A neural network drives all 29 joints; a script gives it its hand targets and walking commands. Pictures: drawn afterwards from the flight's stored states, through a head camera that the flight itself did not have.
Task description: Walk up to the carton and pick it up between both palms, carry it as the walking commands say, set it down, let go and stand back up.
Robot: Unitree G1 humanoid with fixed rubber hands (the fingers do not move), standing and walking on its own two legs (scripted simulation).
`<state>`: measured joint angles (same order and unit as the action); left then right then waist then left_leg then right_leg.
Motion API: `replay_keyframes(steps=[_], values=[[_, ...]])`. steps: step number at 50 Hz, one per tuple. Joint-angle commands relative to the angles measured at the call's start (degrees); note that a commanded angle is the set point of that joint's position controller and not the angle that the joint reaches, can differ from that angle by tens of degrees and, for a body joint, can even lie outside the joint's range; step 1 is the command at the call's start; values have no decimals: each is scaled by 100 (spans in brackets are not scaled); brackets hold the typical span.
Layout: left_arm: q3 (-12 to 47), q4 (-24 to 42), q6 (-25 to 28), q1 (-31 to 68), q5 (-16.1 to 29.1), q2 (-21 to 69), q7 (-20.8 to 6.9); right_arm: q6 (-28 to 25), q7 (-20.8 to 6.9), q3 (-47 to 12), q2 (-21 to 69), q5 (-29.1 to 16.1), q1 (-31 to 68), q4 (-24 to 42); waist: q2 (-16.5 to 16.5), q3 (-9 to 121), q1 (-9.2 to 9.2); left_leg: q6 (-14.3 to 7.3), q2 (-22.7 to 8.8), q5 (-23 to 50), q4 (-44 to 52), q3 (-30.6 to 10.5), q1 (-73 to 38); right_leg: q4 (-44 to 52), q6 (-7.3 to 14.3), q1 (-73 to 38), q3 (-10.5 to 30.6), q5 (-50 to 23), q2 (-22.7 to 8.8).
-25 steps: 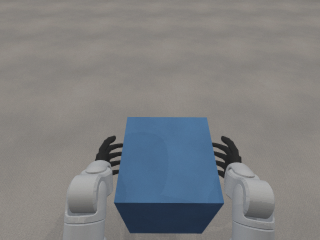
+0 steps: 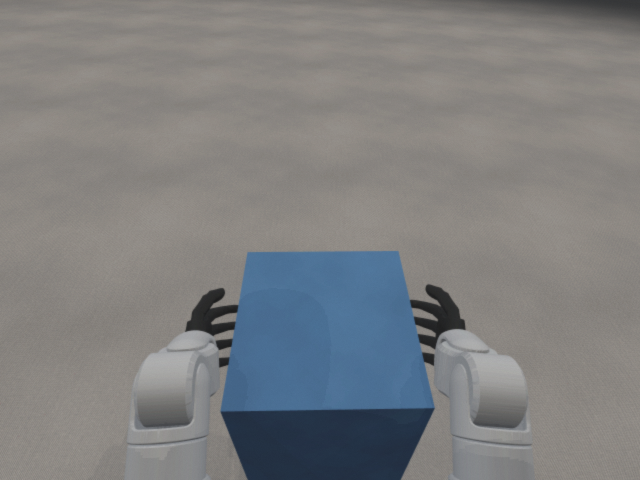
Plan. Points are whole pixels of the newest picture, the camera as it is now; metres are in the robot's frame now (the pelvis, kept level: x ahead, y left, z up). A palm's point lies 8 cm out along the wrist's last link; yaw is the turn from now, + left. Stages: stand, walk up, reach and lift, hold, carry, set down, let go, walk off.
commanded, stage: carry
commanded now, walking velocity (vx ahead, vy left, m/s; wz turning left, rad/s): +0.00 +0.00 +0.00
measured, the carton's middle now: (323, 372) +0.29 +0.00 +0.00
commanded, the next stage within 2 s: none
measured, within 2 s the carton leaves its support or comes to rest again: neither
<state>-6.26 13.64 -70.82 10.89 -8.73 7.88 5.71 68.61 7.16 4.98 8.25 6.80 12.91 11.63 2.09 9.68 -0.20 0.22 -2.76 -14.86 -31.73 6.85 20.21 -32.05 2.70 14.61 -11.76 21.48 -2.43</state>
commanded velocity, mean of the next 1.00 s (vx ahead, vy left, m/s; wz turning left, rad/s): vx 0.00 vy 0.00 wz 0.00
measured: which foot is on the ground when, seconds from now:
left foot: down 0.00-1.00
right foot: down 0.00-1.00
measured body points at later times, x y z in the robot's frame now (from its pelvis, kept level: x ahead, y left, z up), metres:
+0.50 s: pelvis +0.00 +0.03 +0.00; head -0.04 +0.04 +0.45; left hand +0.27 +0.18 +0.09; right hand +0.27 -0.11 +0.09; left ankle +0.01 +0.12 -0.73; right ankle -0.05 -0.07 -0.73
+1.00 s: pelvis -0.04 +0.04 +0.00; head -0.08 +0.05 +0.45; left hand +0.24 +0.18 +0.09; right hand +0.24 -0.11 +0.10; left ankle +0.01 +0.12 -0.73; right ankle -0.05 -0.07 -0.73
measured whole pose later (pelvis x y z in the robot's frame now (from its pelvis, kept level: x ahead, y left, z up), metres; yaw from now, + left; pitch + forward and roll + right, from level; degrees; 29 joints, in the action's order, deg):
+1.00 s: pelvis -0.04 +0.04 +0.00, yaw +0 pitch +1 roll +0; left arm -5.6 13.2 -72.8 13.1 -9.1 8.3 6.6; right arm 69.6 6.7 6.7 8.2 6.5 12.8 12.4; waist 1.4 7.1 0.5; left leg -3.3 -0.5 -10.3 -28.2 7.8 19.4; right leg -30.2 0.2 14.6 -11.4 16.5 -4.5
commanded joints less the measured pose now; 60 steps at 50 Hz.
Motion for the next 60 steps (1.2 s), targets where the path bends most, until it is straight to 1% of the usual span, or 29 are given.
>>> replay_keyframes(steps=[1,3,5,9,13,15,16,17,18,20,24,25,26,28,29,31,32,33,35,38,41,48,50,52,54,55,58,59,60], values=[[3999,620,114,3165,2592,5400,-1471,52,-1582,-3891,5509,-2472,2343,230,-503,1405,43,-257,-584,3784,-191,-327,-953,119,-227,-540,508,-3224,-638],[4014,618,111,3055,2604,5464,-1456,54,-1559,-3909,5558,-2486,2320,302,-310,1555,60,-285,-565,3802,-249,-311,-1074,60,-255,-646,487,-3430,-635],[3993,649,114,2900,2566,5442,-1433,45,-1542,-3912,5496,-2482,2261,421,-320,1600,61,-306,-561,3953,-270,-309,-1103,47,-270,-686,457,-3381,-621],[3899,675,127,2779,2499,5427,-1408,62,-1534,-3968,5426,-2515,2294,584,-185,1573,67,-331,-549,3788,-240,-318,-1090,105,-287,-713,388,-3151,-624],[3812,649,125,2669,2380,5346,-1365,95,-1561,-3970,5331,-2535,2294,586,-183,1471,67,-334,-552,3460,-98,-361,-1111,160,-261,-610,395,-2630,-652],[3797,626,117,2656,2351,5348,-1353,108,-1574,-3961,5262,-2543,2306,614,-271,1328,61,-346,-558,3265,-2,-386,-1091,230,-264,-476,393,-2218,-650],[3801,664,115,2695,2337,5334,-1341,110,-1581,-3957,5242,-2554,2374,647,-265,1288,61,-342,-561,3155,23,-403,-1082,278,-262,-445,401,-2050,-645],[3804,668,104,2722,2348,5327,-1334,110,-1587,-3930,5217,-2543,2351,647,-344,1220,63,-350,-558,3048,67,-433,-1043,330,-255,-405,428,-1904,-652],[3791,659,93,2748,2334,5302,-1330,121,-1588,-3923,5184,-2536,2385,625,-286,1111,72,-337,-544,2789,141,-429,-983,391,-254,-370,430,-1684,-664],[3764,595,67,2800,2344,5301,-1329,135,-1593,-3880,5158,-2516,2459,591,-277,968,78,-346,-543,2495,256,-473,-926,475,-238,-291,461,-1377,-658],[3704,523,33,2859,2343,5253,-1327,159,-1577,-3812,5127,-2449,2462,473,-199,877,88,-341,-517,2052,406,-479,-874,614,-232,-267,474,-1063,-665],[3710,502,32,2877,2365,5281,-1331,151,-1576,-3800,5146,-2450,2481,493,-244,912,90,-347,-529,2093,399,-489,-930,606,-229,-246,477,-1044,-665],[3710,529,24,2960,2379,5271,-1329,153,-1576,-3758,5145,-2442,2495,454,-302,822,86,-336,-509,1984,446,-471,-851,645,-221,-232,487,-975,-677],[3702,447,11,2947,2386,5281,-1331,155,-1569,-3741,5110,-2424,2508,430,-263,826,88,-347,-501,1814,509,-502,-870,676,-223,-187,486,-786,-665],[3677,445,3,2972,2363,5254,-1325,164,-1563,-3713,5119,-2410,2550,410,-296,840,88,-345,-492,1733,521,-494,-869,686,-222,-182,491,-747,-674],[3651,403,-2,2959,2360,5239,-1323,174,-1559,-3690,5113,-2399,2566,360,-194,792,87,-355,-490,1633,578,-512,-839,709,-230,-140,489,-665,-657],[3653,384,-2,3033,2377,5256,-1319,164,-1556,-3679,5092,-2399,2583,367,-266,783,84,-343,-478,1624,603,-522,-807,705,-220,-148,494,-643,-659],[3621,391,-5,3033,2367,5239,-1319,173,-1555,-3667,5104,-2386,2581,333,-175,777,92,-348,-484,1488,621,-538,-789,743,-218,-138,495,-577,-656],[3629,379,-6,3078,2373,5250,-1313,170,-1556,-3643,5095,-2399,2648,337,-253,729,80,-337,-478,1347,694,-536,-761,736,-218,-74,492,-490,-645],[3622,317,-16,3067,2374,5281,-1307,170,-1556,-3605,5097,-2400,2715,344,-217,706,77,-329,-469,1120,775,-562,-705,744,-208,-60,490,-387,-620],[3622,368,-2,3073,2384,5295,-1288,162,-1558,-3596,5111,-2425,2692,370,-320,812,69,-326,-458,1069,808,-564,-728,732,-185,-87,507,-365,-627],[3596,360,-8,3037,2349,5253,-1271,174,-1549,-3579,5094,-2404,2696,362,-216,782,66,-318,-453,948,841,-578,-684,765,-172,-56,523,-382,-622],[3628,397,-3,3092,2376,5281,-1265,170,-1553,-3567,5090,-2405,2685,386,-274,813,64,-314,-451,938,826,-571,-710,769,-164,-49,527,-386,-614],[3584,329,-10,3025,2342,5273,-1269,168,-1547,-3567,5077,-2402,2767,420,-222,772,68,-304,-444,910,821,-563,-687,800,-172,-14,525,-400,-614],[3567,290,-15,3018,2328,5263,-1264,175,-1547,-3540,5048,-2374,2713,378,-251,771,65,-291,-438,889,826,-552,-676,804,-163,-30,526,-398,-614],[3568,316,-2,3028,2338,5262,-1262,173,-1544,-3561,5058,-2381,2727,390,-180,779,70,-291,-440,905,804,-560,-691,826,-155,-22,533,-426,-612],[3585,325,0,3028,2344,5283,-1254,170,-1546,-3546,5081,-2395,2738,399,-250,837,66,-296,-441,981,786,-543,-754,813,-143,-10,529,-490,-612],[3589,375,0,3074,2349,5255,-1247,164,-1544,-3522,5073,-2390,2696,377,-327,784,55,-293,-438,1010,798,-557,-695,807,-131,-41,542,-503,-612],[3585,341,-7,3056,2350,5273,-1250,175,-1545,-3525,5071,-2378,2699,371,-260,763,56,-292,-434,961,799,-553,-690,821,-135,-16,546,-486,-608]])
